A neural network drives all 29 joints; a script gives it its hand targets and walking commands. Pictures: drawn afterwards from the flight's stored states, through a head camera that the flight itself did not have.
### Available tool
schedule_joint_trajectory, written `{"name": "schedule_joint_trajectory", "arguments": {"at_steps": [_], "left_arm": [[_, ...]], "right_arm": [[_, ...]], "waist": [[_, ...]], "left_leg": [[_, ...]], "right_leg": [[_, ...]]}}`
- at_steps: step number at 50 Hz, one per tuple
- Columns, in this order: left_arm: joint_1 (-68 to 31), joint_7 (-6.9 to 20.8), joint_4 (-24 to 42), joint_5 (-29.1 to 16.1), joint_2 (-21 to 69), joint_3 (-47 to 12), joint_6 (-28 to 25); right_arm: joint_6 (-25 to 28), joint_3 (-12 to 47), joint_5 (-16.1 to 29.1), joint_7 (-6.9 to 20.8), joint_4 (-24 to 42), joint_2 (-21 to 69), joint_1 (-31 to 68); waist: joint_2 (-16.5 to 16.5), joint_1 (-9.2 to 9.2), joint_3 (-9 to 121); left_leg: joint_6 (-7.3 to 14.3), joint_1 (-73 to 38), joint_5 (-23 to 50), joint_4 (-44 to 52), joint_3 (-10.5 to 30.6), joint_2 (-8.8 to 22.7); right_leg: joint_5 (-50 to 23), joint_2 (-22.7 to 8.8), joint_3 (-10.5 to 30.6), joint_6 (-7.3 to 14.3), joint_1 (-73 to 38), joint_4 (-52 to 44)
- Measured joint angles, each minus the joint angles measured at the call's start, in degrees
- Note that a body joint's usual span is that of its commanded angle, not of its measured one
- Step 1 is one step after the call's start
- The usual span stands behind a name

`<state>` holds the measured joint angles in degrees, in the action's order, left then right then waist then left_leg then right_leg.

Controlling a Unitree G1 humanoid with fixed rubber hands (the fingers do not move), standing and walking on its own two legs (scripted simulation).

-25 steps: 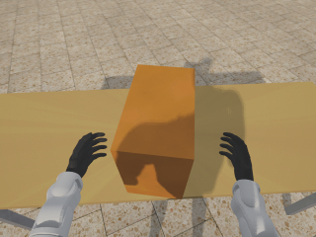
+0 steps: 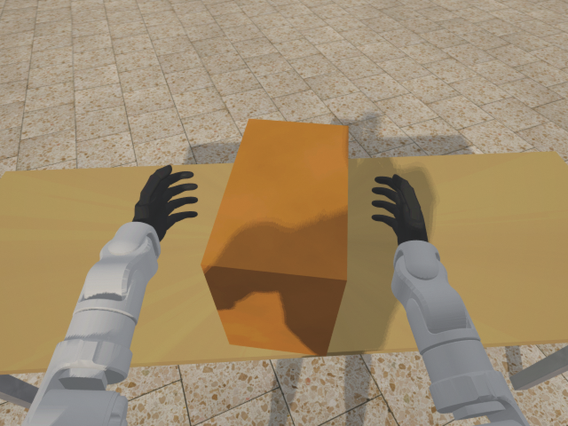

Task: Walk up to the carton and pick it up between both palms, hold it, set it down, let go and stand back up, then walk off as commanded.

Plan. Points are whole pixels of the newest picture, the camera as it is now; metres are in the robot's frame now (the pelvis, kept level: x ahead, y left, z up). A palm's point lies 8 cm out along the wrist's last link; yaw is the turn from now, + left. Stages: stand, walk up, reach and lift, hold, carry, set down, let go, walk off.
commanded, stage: reach and lift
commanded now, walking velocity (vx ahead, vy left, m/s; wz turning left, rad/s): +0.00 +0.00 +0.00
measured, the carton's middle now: (287, 238) +0.45 +0.01 -0.04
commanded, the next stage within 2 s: none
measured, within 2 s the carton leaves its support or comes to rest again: neither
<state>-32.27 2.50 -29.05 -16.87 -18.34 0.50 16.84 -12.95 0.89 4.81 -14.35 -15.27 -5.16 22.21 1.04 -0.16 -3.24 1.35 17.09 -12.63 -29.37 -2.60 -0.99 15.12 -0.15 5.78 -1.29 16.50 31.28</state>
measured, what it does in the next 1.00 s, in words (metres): stands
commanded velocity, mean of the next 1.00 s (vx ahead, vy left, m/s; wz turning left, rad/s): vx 0.00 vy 0.00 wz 0.00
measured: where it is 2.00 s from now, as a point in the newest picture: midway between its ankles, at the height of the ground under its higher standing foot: outside the picture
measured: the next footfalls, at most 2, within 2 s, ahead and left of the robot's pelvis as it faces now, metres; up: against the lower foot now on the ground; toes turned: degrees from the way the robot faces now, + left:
none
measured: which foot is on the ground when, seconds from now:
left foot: down 0.00-1.00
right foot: down 0.00-1.00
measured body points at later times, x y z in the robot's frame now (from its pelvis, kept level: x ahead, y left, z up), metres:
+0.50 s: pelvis +0.01 +0.00 +0.00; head +0.04 +0.00 +0.45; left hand +0.45 +0.19 +0.13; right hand +0.42 -0.16 +0.13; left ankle +0.03 +0.10 -0.73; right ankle +0.02 -0.14 -0.73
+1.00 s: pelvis +0.01 +0.00 +0.00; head +0.05 +0.01 +0.45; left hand +0.43 +0.21 +0.05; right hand +0.40 -0.17 +0.04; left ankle +0.03 +0.10 -0.73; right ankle +0.02 -0.14 -0.73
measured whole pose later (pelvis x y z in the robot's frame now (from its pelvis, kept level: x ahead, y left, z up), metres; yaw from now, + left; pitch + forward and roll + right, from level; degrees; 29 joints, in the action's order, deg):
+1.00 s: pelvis +0.01 +0.00 +0.00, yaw -1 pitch +4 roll +0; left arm -45.3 2.9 -70.6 -12.7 -18.3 0.3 -7.0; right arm 2.5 -0.3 4.8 -13.3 -50.8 -5.2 34.3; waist 1.1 1.8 0.1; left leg 0.9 20.3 -13.8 -30.2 -2.6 0.3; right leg 14.7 1.0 5.8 -1.3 18.5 29.1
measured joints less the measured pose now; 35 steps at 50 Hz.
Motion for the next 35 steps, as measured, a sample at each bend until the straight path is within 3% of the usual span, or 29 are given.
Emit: {"name": "schedule_joint_trajectory", "arguments": {"at_steps": [11, 22, 29, 35], "left_arm": [[-6.7, -0.2, -3.8, 1.7, 0.0, 1.4, 3.4], [-11.9, -0.7, -10.1, 2.5, 0.0, 1.7, 3.4], [-13.6, -0.6, -15.0, 4.6, 0.0, 1.9, 1.0], [-13.4, -0.2, -21.8, 5.8, 0.0, 2.3, -4.3]], "right_arm": [[-2.6, -0.9, 0.0, -0.5, -1.5, 0.0, 4.9], [-3.6, -1.2, 0.0, -0.6, -7.2, 0.0, 12.0], [-3.3, -1.2, 0.0, -0.8, -13.3, 0.0, 14.1], [1.1, -1.2, 0.0, -1.0, -18.6, 0.0, 13.1]], "waist": [[0.0, 0.04, 0.3], [0.0, 0.90, 1.6], [0.0, 1.83, 2.2], [0.0, 1.98, 2.2]], "left_leg": [[-0.2, 0.0, 0.0, 0.7, 0.0, 0.2], [-0.3, 0.0, 0.0, 1.5, 0.0, 0.3], [-0.4, 0.0, 0.0, 2.0, 0.0, 0.3], [-0.4, -0.1, -0.1, 2.1, 0.0, 0.3]], "right_leg": [[0.0, 0.2, 0.0, 0.0, 0.0, -0.7], [0.0, 0.2, 0.0, 0.0, 0.0, -1.6], [-0.1, 0.2, 0.0, 0.0, 0.0, -2.1], [-0.1, 0.2, 0.0, 0.0, 0.0, -2.2]]}}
